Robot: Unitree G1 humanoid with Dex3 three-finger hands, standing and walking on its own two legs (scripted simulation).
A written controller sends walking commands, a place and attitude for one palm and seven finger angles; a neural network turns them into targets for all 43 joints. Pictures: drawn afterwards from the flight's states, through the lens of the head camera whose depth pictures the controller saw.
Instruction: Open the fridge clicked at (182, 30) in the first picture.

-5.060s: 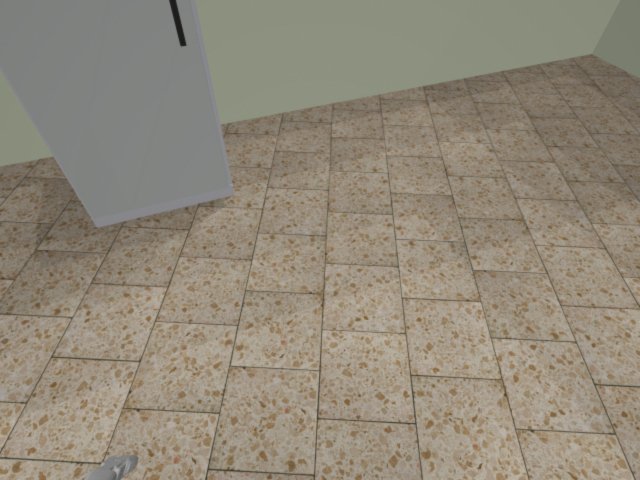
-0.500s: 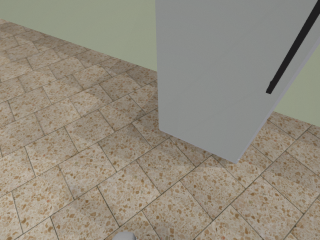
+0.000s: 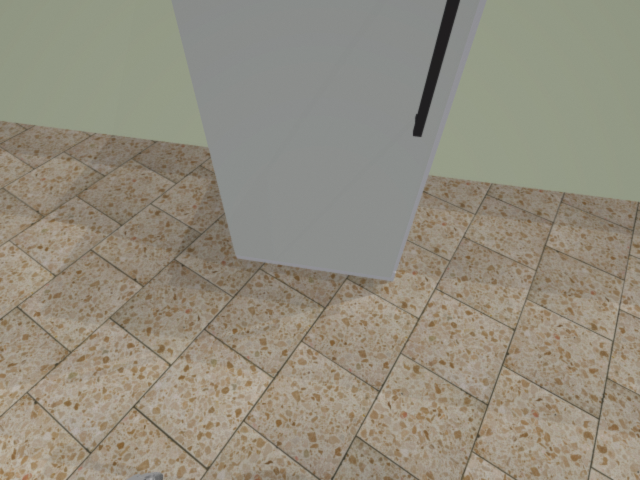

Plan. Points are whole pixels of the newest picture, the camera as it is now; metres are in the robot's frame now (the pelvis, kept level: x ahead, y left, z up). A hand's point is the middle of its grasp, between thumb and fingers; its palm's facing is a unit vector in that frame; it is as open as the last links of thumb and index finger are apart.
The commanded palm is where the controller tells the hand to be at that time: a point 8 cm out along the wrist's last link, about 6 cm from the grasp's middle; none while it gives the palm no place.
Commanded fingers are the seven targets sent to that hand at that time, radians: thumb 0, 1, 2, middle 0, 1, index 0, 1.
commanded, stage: take the last steps up to it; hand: right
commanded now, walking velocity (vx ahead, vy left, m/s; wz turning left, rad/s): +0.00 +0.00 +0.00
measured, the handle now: (445, 21) +0.79 -0.19 +0.18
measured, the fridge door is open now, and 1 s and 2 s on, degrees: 0 0 0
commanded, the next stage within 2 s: come to a stop and stand still in 1.18 s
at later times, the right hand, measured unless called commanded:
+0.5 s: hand out of the picture +0.10 -0.22 -0.17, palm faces +0.02 +0.98 -0.18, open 7.4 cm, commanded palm none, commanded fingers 0.00 -0.90 -0.90 0.20 0.30 0.20 0.30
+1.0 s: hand (443, 478) +0.16 -0.17 -0.18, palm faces +0.13 +0.97 -0.19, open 7.2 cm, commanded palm none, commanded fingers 0.00 -0.90 -0.90 0.20 0.30 0.20 0.30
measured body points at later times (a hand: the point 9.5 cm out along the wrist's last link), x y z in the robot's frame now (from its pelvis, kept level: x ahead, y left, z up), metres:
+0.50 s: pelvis +0.04 -0.03 +0.01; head +0.06 -0.05 +0.46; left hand -0.01 +0.20 -0.14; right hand +0.10 -0.28 -0.15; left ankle +0.10 +0.11 -0.69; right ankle -0.04 -0.12 -0.74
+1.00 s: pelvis +0.20 +0.00 +0.00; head +0.21 -0.01 +0.45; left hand +0.30 +0.24 -0.14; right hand +0.15 -0.22 -0.16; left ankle +0.15 +0.11 -0.74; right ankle +0.28 -0.12 -0.71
